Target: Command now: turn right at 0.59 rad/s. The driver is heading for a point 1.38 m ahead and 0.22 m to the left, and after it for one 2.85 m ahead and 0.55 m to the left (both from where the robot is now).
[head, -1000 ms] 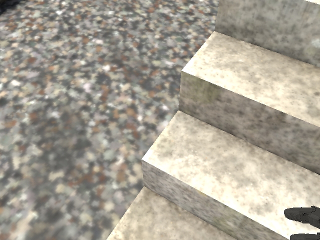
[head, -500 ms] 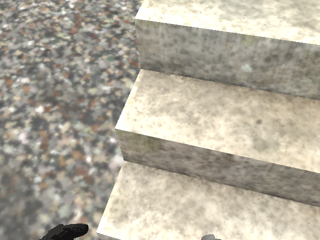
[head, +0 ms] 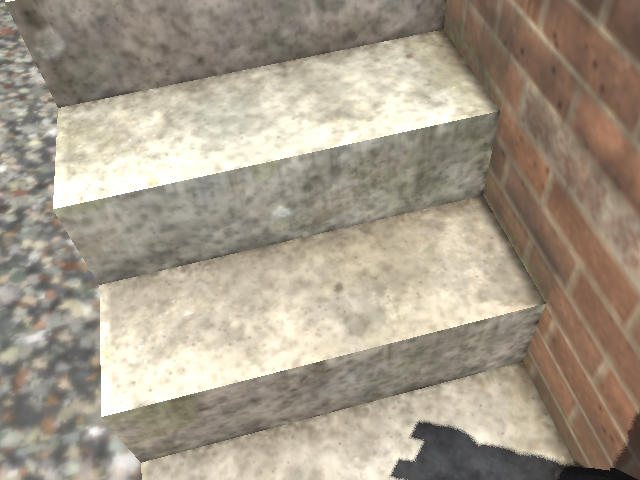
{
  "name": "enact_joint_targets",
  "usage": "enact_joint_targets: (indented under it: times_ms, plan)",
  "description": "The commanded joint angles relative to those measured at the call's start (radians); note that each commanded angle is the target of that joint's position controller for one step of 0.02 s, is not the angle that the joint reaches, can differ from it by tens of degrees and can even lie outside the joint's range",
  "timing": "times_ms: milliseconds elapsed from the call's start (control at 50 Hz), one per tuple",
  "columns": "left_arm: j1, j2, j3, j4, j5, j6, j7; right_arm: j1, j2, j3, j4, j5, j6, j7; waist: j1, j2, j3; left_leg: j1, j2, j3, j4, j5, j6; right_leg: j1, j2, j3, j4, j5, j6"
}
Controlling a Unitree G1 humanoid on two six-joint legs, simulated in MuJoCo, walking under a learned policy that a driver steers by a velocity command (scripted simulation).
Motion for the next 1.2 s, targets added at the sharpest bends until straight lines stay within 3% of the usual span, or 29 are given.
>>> enact_joint_targets:
  times_ms: [20, 100, 180, 240, 300, 340, 380, 420, 460, 480, 500, 520, 580, 620, 640, 720, 780, 800, 820, 840, 860, 880, 900, 940, 1020, 1100, 1140, 1180, 1200]
  plan:
    - [-0.01, 0.081, 0.0, -0.111, 0.012, -0.016, 0.006, -0.103, -0.086, 0.029, -0.145, 0.013, 0.016, -0.061, 0.028, -0.113, -0.056, 0.08, 0.277, -0.353, -0.209, -0.114, 0.225, -0.112, -0.133, -0.048, 0.243, 0.071, 0.064]
    - [-0.042, 0.051, -0.035, -0.077, 0.003, -0.051, -0.007, 0.054, -0.091, 0.03, -0.144, -0.024, 0.001, -0.062, -0.02, 0.027, -0.102, 0.202, 0.293, -0.338, -0.13, 0.031, 0.304, -0.166, -0.146, -0.061, 0.249, 0.241, 0.065]
    - [-0.003, 0.076, -0.051, -0.045, -0.007, -0.054, -0.016, 0.072, -0.101, 0.019, -0.165, 0.013, -0.012, -0.044, 0.019, 0.136, -0.177, 0.231, 0.329, -0.35, -0.03, 0.113, 0.306, -0.094, -0.198, -0.027, 0.07, 0.211, 0.053]
    - [0.06, 0.055, -0.068, -0.002, -0.003, -0.044, -0.025, -0.001, -0.122, -0.006, -0.19, 0.004, 0.02, -0.038, 0.057, 0.183, -0.193, 0.069, 0.294, -0.245, 0.081, 0.282, 0.239, 0.148, -0.291, -0.13, -0.333, 0.232, 0.004]
    - [0.151, 0.026, -0.073, 0.094, 0.001, -0.056, -0.045, -0.004, -0.059, -0.013, -0.181, 0.024, 0.032, -0.024, 0.046, 0.187, -0.165, -0.113, 0.251, -0.179, 0.219, 0.223, 0.166, 0.429, -0.326, -0.228, -0.897, 0.661, -0.084]
    - [0.176, 0.024, -0.063, 0.153, 0.025, -0.056, -0.065, -0.01, 0.001, 0.004, -0.175, 0.01, 0.036, -0.03, 0.031, 0.162, -0.138, -0.184, 0.204, -0.123, 0.374, 0.185, 0.121, 0.571, -0.322, -0.274, -1.257, 0.934, -0.114]
    - [0.129, 0.002, -0.076, 0.22, 0.037, -0.07, -0.073, 0.111, 0.101, 0.021, -0.125, -0.015, 0.042, -0.028, -0.046, -0.003, -0.112, -0.226, 0.128, -0.01, 0.695, -0.063, 0.045, 0.646, -0.354, -0.239, -1.468, 1.087, -0.105]
    - [0.141, 0.131, -0.05, 0.267, 0.1, -0.082, -0.106, 0.298, 0.147, 0.016, -0.014, 0.022, 0.014, 0.016, -0.071, -0.207, -0.183, -0.47, 0.055, 0.017, 1.371, -0.559, -0.081, 0.672, -0.502, -0.159, -1.031, 1.74, -0.124]
    - [0.135, 0.109, -0.029, 0.291, 0.033, -0.057, -0.12, 0.25, 0.029, -0.005, -0.01, -0.006, -0.042, 0.023, -0.045, -0.255, -0.188, -0.629, 0.078, -0.03, 1.359, -0.53, -0.118, 0.803, -0.499, -0.197, -1.007, 1.386, -0.279]
    - [0.137, 0.174, -0.014, 0.288, 0.059, -0.027, -0.096, 0.08, 0.035, 0.003, -0.042, -0.003, -0.039, 0.01, -0.011, -0.248, -0.145, -0.746, 0.069, -0.062, 1.513, -0.506, -0.141, 0.827, -0.516, -0.158, -1.016, 1.29, -0.33]
    - [0.117, 0.155, -0.022, 0.276, 0.066, -0.013, -0.062, -0.045, 0.08, 0.034, -0.053, 0.012, -0.023, -0.003, 0.03, -0.2, -0.09, -0.831, 0.123, -0.089, 1.522, -0.46, -0.148, 0.799, -0.589, -0.105, -1.111, 1.09, -0.342]
    - [0.089, 0.212, -0.011, 0.233, 0.084, -0.041, -0.035, -0.036, 0.108, 0.044, -0.105, 0.052, -0.003, -0.019, -0.012, -0.293, -0.059, -0.8, 0.185, -0.251, 1.553, -0.354, -0.167, 0.696, -0.845, 0.153, -1.202, 0.963, -0.481]
    - [0.035, -0.014, -0.08, 0.174, 0.084, -0.063, 0.013, -0.006, -0.028, -0.01, -0.017, -0.014, 0.043, -0.055, 0.035, -0.111, 0.018, -0.568, 0.098, -0.24, 1.463, -0.124, -0.182, 0.536, -0.644, 0.018, -1.234, 0.616, -0.397]
    - [0.023, -0.038, -0.086, 0.151, 0.07, -0.083, 0.01, 0.072, -0.013, -0.019, 0.036, -0.029, 0.045, -0.037, 0.018, -0.126, -0.007, -0.335, 0.042, -0.184, 1.264, 0.032, -0.187, 0.489, -0.521, -0.133, -1.182, 0.752, -0.372]
    - [0.067, 0.018, -0.065, 0.185, 0.014, -0.116, 0.018, 0.021, -0.011, -0.029, 0.021, -0.095, 0.075, -0.001, 0.015, -0.141, 0.035, -0.346, 0.041, -0.031, 1.205, -0.007, -0.081, 0.493, -0.487, -0.209, -1.205, 0.706, -0.394]
    - [0.099, -0.033, -0.07, 0.201, 0.039, -0.163, 0.026, 0.034, 0.045, -0.005, 0.016, -0.072, 0.072, 0.042, 0.01, -0.196, -0.006, -0.195, 0.126, 0.053, 0.655, -0.034, 0.004, 0.56, -0.42, -0.085, -1.33, 0.069, -0.369]
    - [0.075, -0.026, -0.053, 0.151, 0.047, -0.146, 0.03, 0.03, 0.026, 0.001, 0.043, -0.039, 0.028, 0.035, 0.048, -0.291, 0.0, 0.107, 0.068, 0.097, -0.013, -0.311, 0.041, 0.553, -0.432, -0.075, -1.353, 0.159, -0.319]
    - [0.131, -0.007, -0.038, 0.165, 0.045, -0.133, 0.03, 0.04, 0.016, -0.004, 0.055, -0.037, 0.011, 0.028, 0.075, -0.296, -0.018, 0.139, 0.049, 0.129, -0.162, -0.297, 0.056, 0.619, -0.457, -0.034, -1.313, 0.283, -0.32]
    - [0.032, 0.04, -0.031, 0.12, -0.001, -0.128, 0.015, 0.021, 0.019, -0.004, 0.037, 0.006, -0.02, 0.042, 0.033, -0.297, -0.019, 0.181, 0.126, 0.096, -0.372, -0.045, 0.049, 0.623, -0.466, -0.009, -1.22, 0.323, -0.294]
    - [0.026, 0.04, -0.026, 0.096, -0.018, -0.133, 0.004, 0.001, -0.014, -0.003, 0.05, -0.013, -0.037, 0.052, 0.065, -0.176, -0.047, 0.207, 0.083, 0.127, -0.394, 0.029, 0.04, 0.614, -0.428, -0.03, -1.128, 0.449, -0.289]
    - [0.124, -0.021, -0.021, 0.132, -0.009, -0.14, -0.011, 0.135, 0.038, 0.007, 0.091, -0.054, -0.065, 0.035, 0.032, -0.023, -0.172, 0.412, 0.112, 0.086, -0.427, 0.04, 0.056, 0.565, -0.38, -0.105, -1.047, 0.555, -0.274]
    - [0.053, -0.064, -0.03, 0.087, 0.004, -0.154, -0.016, 0.258, -0.028, -0.006, 0.123, -0.049, -0.085, 0.035, -0.016, 0.193, -0.198, 0.649, 0.283, -0.1, -0.343, 0.444, 0.065, 0.267, -0.265, -0.215, -0.824, 0.179, -0.223]
    - [0.005, -0.095, -0.048, 0.058, 0.022, -0.163, -0.018, 0.205, -0.136, -0.032, 0.111, -0.036, -0.08, 0.028, -0.033, 0.444, -0.149, 0.552, 0.433, -0.268, -0.436, 0.248, 0.178, 0.114, -0.192, -0.281, -0.749, 0.0, -0.187]
    - [-0.069, -0.041, -0.01, 0.064, 0.074, -0.148, -0.036, 0.066, -0.112, -0.043, 0.052, -0.024, -0.079, 0.02, -0.02, 0.189, -0.018, 0.325, 0.39, -0.209, -0.461, 0.09, 0.263, 0.091, -0.191, -0.264, -0.291, 0.058, -0.162]
    - [-0.012, -0.034, -0.001, 0.049, 0.086, -0.126, -0.042, -0.015, -0.101, -0.04, 0.007, -0.036, -0.102, 0.016, 0.07, 0.039, -0.044, 0.273, 0.313, -0.054, -0.391, 0.275, 0.225, 0.087, -0.22, -0.24, -0.138, 0.083, -0.161]
    - [-0.036, -0.063, -0.028, 0.013, 0.053, -0.117, -0.031, -0.038, -0.09, -0.03, -0.012, -0.036, -0.096, -0.003, 0.081, 0.136, -0.105, 0.414, 0.298, -0.01, -0.285, 0.904, 0.196, 0.352, -0.228, -0.311, -0.886, 0.033, -0.194]
    - [0.079, -0.05, -0.021, 0.068, 0.047, -0.129, -0.015, -0.002, -0.085, -0.042, 0.017, 0.0, -0.085, 0.004, 0.109, 0.139, -0.206, 0.52, 0.315, 0.005, -0.068, 1.195, 0.181, 0.481, -0.19, -0.361, -1.152, 0.282, -0.217]
    - [0.142, -0.076, -0.033, 0.119, 0.09, -0.16, -0.03, -0.054, -0.022, -0.021, -0.02, 0.034, -0.092, 0.024, 0.121, 0.036, -0.206, 0.321, 0.244, 0.014, 0.178, 0.824, 0.132, 0.674, -0.205, -0.335, -1.272, 0.496, -0.19]
    - [0.14, 0.042, -0.005, 0.09, 0.1, -0.164, -0.037, -0.022, 0.042, -0.003, -0.074, 0.032, -0.094, 0.037, 0.062, -0.226, -0.239, 0.106, 0.114, 0.061, 0.372, 0.285, 0.06, 0.779, -0.431, -0.022, -1.244, 0.795, -0.253]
